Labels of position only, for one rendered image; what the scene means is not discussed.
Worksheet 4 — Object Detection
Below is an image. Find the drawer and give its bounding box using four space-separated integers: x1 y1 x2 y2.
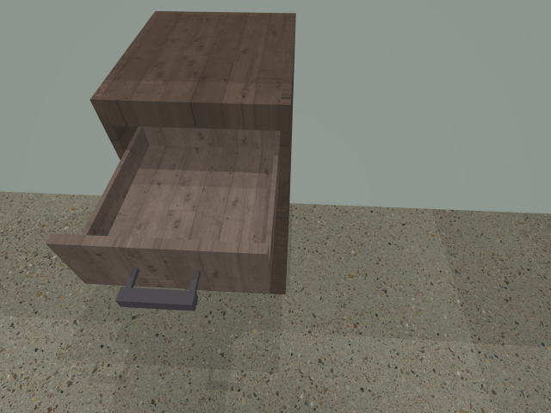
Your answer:
46 126 281 293

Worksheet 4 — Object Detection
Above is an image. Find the cabinet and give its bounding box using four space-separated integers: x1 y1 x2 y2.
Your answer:
90 11 296 294

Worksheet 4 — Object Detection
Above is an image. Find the handle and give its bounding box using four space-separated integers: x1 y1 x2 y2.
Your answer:
115 268 201 311

